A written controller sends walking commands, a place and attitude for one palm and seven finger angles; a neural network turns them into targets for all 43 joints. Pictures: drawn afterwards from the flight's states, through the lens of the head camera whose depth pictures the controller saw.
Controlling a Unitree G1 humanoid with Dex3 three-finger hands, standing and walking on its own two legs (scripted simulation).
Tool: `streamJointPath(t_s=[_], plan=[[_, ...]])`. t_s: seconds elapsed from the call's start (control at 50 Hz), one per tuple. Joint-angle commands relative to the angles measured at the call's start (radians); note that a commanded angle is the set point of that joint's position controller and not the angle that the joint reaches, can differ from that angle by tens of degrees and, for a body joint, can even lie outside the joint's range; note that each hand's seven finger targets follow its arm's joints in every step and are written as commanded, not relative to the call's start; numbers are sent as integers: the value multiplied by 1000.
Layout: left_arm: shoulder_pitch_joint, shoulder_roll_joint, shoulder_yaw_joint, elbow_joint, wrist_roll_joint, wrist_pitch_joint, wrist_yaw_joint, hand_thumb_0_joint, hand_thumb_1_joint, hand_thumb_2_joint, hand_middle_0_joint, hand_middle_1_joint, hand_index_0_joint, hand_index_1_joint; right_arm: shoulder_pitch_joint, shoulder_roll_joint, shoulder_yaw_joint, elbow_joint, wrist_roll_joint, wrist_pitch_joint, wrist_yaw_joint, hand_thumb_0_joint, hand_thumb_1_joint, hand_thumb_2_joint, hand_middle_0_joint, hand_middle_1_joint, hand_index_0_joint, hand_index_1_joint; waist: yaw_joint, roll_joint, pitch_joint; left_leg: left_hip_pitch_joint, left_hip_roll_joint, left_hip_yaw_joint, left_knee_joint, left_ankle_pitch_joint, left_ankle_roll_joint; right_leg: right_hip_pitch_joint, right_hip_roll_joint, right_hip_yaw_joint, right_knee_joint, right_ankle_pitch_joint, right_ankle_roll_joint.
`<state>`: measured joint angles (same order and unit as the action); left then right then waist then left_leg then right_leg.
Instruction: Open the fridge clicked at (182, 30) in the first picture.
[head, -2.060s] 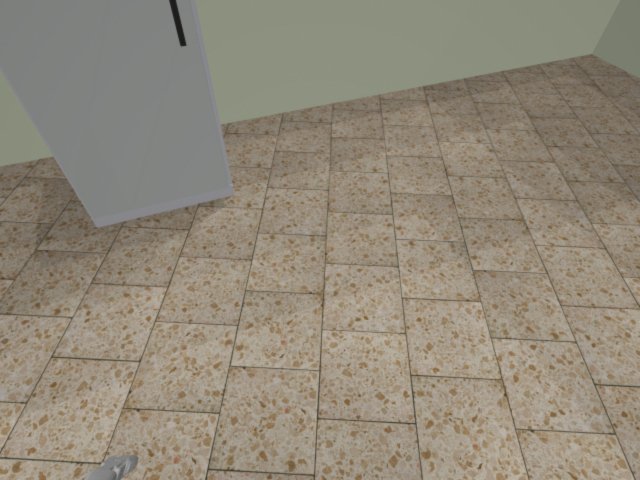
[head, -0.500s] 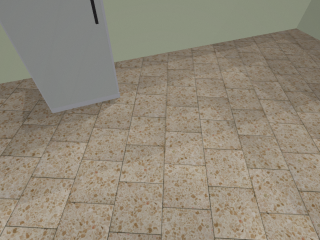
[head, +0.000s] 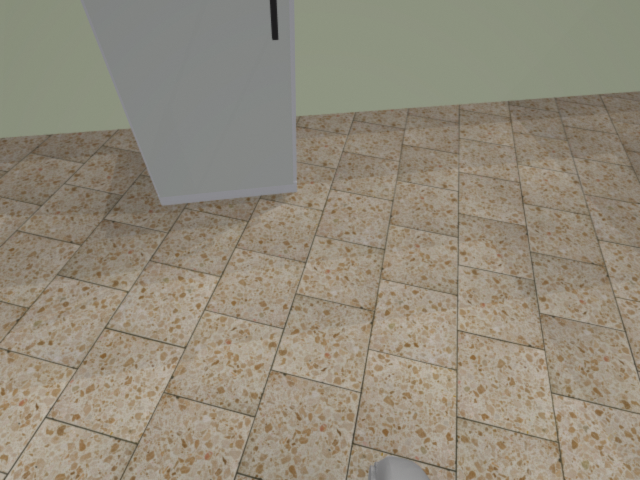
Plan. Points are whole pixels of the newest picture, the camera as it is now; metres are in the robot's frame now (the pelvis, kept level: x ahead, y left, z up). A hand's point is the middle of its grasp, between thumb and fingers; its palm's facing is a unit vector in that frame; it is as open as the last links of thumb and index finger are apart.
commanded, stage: walk to a spot facing it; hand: right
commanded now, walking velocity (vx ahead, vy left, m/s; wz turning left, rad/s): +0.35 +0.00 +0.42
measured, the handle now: out of the picture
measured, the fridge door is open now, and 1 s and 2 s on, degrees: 0 0 0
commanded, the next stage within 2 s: turn to face it in 1.60 s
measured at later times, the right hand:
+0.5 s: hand (485, 378) +0.31 -0.27 -0.17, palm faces -0.20 +0.95 -0.22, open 7.3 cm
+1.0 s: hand (357, 256) +0.57 -0.07 -0.17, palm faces -0.55 +0.81 -0.19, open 7.3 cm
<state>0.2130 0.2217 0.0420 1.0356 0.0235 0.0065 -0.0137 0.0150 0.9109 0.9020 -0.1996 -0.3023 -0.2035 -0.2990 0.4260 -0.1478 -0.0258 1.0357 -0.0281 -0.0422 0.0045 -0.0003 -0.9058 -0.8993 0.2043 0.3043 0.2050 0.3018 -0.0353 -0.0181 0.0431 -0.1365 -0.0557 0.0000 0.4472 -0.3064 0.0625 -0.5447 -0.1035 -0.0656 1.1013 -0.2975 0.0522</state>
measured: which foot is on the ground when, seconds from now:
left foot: down 0.00-0.26, up 0.28-0.84, down 0.86-1.00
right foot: up 0.00-0.24, down 0.26-0.86, up 0.88-1.00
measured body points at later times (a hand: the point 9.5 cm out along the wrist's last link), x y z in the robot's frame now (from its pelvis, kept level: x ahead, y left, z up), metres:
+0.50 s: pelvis +0.20 -0.08 +0.00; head +0.22 -0.10 +0.45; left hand +0.18 +0.17 -0.13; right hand +0.32 -0.32 -0.15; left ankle +0.17 +0.05 -0.63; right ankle +0.22 -0.16 -0.74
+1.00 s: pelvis +0.38 +0.02 -0.01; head +0.42 +0.05 +0.43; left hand +0.24 +0.20 -0.17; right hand +0.60 -0.11 -0.16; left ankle +0.38 +0.11 -0.74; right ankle +0.40 -0.14 -0.64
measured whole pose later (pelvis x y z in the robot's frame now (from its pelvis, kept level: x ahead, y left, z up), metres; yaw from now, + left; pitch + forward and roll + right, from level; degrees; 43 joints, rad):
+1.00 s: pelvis +0.38 +0.02 -0.01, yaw +32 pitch +0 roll +1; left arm 0.32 0.16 0.04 1.03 0.02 -0.01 0.01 0.01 0.91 0.90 -0.20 -0.30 -0.20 -0.30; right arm 0.14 -0.18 -0.05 0.95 -0.02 -0.03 0.01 0.00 -0.91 -0.90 0.20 0.30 0.20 0.30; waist 0.05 -0.01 0.10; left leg -0.33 -0.05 0.11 0.58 -0.24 0.09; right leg -0.46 -0.18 -0.07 1.28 -0.36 0.06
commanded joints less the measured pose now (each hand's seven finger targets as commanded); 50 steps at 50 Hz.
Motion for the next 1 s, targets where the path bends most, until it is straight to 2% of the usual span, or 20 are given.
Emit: streamJointPath(t_s=[0.0, 0.12, 0.16, 0.2, 0.22, 0.24, 0.26, 0.32, 0.38, 0.54, 0.68, 0.74, 0.78, 0.8, 0.82, 0.84, 0.86, 0.88, 0.92, 0.98], plan=[[-114, 51, 29, -135, -3, -36, -8, 0, 900, 900, -200, -300, -200, -300, 52, -188, -49, -31, 5, -35, -17, 0, -900, -900, 200, 300, 200, 300, 15, 112, 41, 36, 254, -274, -242, 232, 124, -158, -23, 19, -66, 115, 17], [-230, 23, 23, -194, -10, -56, -17, 0, 900, 900, -200, -300, -200, -300, 67, -187, -54, -14, -4, -30, -28, 0, -900, -900, 200, 300, 200, 300, -20, 163, 55, 61, 244, -257, -189, 373, 98, -53, 7, -10, -334, 111, -6], [-192, 36, 25, -191, -13, -66, -12, 0, 900, 900, -200, -300, -200, -300, 35, -205, -64, -26, -2, -25, -29, 0, -900, -900, 200, 300, 200, 300, -2, 159, 31, 28, 245, -264, -139, 432, 92, 98, 33, -18, -433, 78, -24], [37, 86, 37, -120, -7, -78, 12, 0, 900, 900, -200, -300, -200, -300, -14, -210, -75, -37, 6, -24, -26, 0, -900, -900, 200, 300, 200, 300, 103, 107, -78, -41, 168, -207, 112, 542, 49, 429, 64, -25, -595, 128, -44], [192, 178, 60, -78, 2, -81, 27, 0, 900, 900, -200, -300, -200, -300, 14, -163, -74, -43, 14, -23, -17, 0, -900, -900, 200, 300, 200, 300, 151, -44, -194, -193, 100, -151, 350, 349, 18, 697, -79, 114, -612, 114, -76], [293, 282, 79, -59, 13, -83, 31, 0, 900, 900, -200, -300, -200, -300, 62, -102, -69, -61, 24, -20, -2, 0, -900, -900, 200, 300, 200, 300, 151, -334, -286, -427, -23, -15, 701, -248, -32, 844, -393, 506, -722, 107, -176], [252, 255, 64, -69, 4, -73, 30, 0, 900, 900, -200, -300, -200, -300, 9, -127, -67, -76, 14, -20, -5, 0, -900, -900, 200, 300, 200, 300, 141, -257, -251, -475, 18, -72, 858, -266, -21, 714, -445, 592, -846, -94, -204], [57, 83, 26, -99, 1, -84, 32, 0, 900, 900, -200, -300, -200, -300, -107, -110, -70, -82, -3, 5, 26, 0, -900, -900, 200, 300, 200, 300, 50, -129, 33, -491, 149, -36, 899, -29, -35, 339, -315, 303, -919, -179, -141], [65, 50, 19, -84, 0, -103, 38, 0, 900, 900, -200, -300, -200, -300, -69, -74, -72, -74, -9, 43, 33, 0, -900, -900, 200, 300, 200, 300, 11, -109, 0, -448, 156, -16, 845, 65, -57, 306, -241, 76, -910, 36, -115], [192, 63, 25, -36, -5, -112, 40, 0, 900, 900, -200, -300, -200, -300, -283, -74, -66, -161, -14, 64, 48, 0, -900, -900, 200, 300, 200, 300, 44, -37, 51, -638, 194, 20, 642, 197, -93, 494, -255, -59, -930, 227, -159], [296, 82, 20, 11, 9, -93, 39, 0, 900, 900, -200, -300, -200, -300, -480, -55, -45, -214, -5, 53, 53, 0, -900, -900, 200, 300, 200, 300, 105, -92, 98, -558, 140, 126, 319, 145, -53, 606, -255, -192, -871, 460, -153], [295, 108, 26, 10, 9, -86, 37, 0, 900, 900, -200, -300, -200, -300, -437, -74, -48, -206, -5, 40, 48, 0, -900, -900, 200, 300, 200, 300, 76, -111, 40, -429, 75, 173, 233, 57, -4, 658, -267, -254, -730, 785, -138], [264, 142, 32, -11, 2, -81, 34, 0, 900, 900, -200, -300, -200, -300, -264, -115, -60, -156, -8, 24, 40, 0, -900, -900, 200, 300, 200, 300, -4, -118, -75, -170, 7, 219, 157, 36, 34, 621, -246, -296, -468, 983, -104], [246, 145, 30, -26, -8, -79, 25, 0, 900, 900, -200, -300, -200, -300, -119, -170, -78, -112, -9, 10, 35, 0, -900, -900, 200, 300, 200, 300, -78, -89, -172, 130, 32, 180, 81, 134, 61, 446, -230, -303, -234, 864, -65], [258, 75, 17, -62, -24, -78, 14, 0, 900, 900, -200, -300, -200, -300, 11, -297, -101, -89, -8, -1, 18, 0, -900, -900, 200, 300, 200, 300, -120, 128, -299, 459, 316, -228, 59, 249, 156, 86, -106, -274, 82, 89, -14], [179, 44, 15, -105, -24, -81, 25, 0, 900, 900, -200, -300, -200, -300, 59, -369, -113, -67, 22, 3, 7, 0, -900, -900, 200, 300, 200, 300, -112, 182, -322, 516, 494, -548, -29, 531, 258, -138, 3, -139, 353, -324, 10], [138, 69, 23, -117, -18, -83, 29, 0, 900, 900, -200, -300, -200, -300, 10, -356, -111, -89, 26, 5, 0, 0, -900, -900, 200, 300, 200, 300, -99, 122, -264, 382, 472, -480, -74, 475, 241, -151, -39, 1, 373, -216, -5], [111, 61, 28, -117, -14, -76, 28, 0, 900, 900, -200, -300, -200, -300, -75, -310, -99, -106, 26, 6, -2, 0, -900, -900, 200, 300, 200, 300, -51, 89, -165, 250, 442, -433, -109, 359, 215, -160, -72, 25, 360, -129, 0], [130, 45, 26, -83, 3, -51, 25, 0, 900, 900, -200, -300, -200, -300, -191, -225, -77, -127, 19, -9, -11, 0, -900, -900, 200, 300, 200, 300, 30, 13, -67, -15, 349, -253, -164, 292, 149, -51, -110, 36, 224, -31, 5], [179, 17, 23, -62, 8, -30, 22, 0, 900, 900, -200, -300, -200, -300, -212, -191, -70, -115, 5, -25, -10, 0, -900, -900, 200, 300, 200, 300, 82, 90, -57, -142, 273, -147, -176, 330, 127, 16, -91, 13, 82, -5, 22]])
